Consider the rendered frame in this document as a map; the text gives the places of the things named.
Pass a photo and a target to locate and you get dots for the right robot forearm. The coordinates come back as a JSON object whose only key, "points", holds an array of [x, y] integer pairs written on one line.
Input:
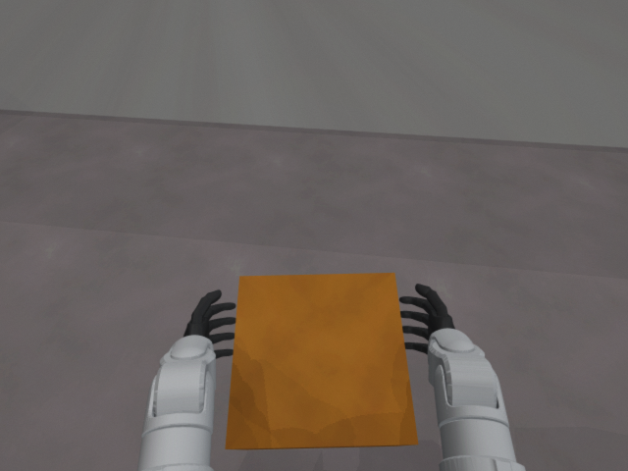
{"points": [[470, 408]]}

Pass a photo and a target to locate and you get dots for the robot right hand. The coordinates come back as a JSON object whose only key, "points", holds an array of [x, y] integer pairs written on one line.
{"points": [[436, 319]]}

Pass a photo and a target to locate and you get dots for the robot left hand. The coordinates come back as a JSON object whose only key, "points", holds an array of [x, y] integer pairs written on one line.
{"points": [[201, 326]]}

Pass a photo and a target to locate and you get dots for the left robot forearm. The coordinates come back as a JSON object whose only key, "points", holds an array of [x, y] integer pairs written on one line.
{"points": [[179, 415]]}

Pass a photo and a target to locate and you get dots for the carton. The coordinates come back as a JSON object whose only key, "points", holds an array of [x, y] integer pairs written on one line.
{"points": [[319, 361]]}

